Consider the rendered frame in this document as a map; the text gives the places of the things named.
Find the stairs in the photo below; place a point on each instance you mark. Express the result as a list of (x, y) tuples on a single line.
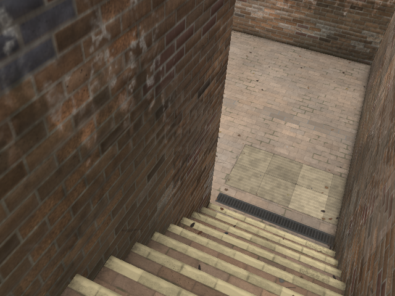
[(217, 252)]

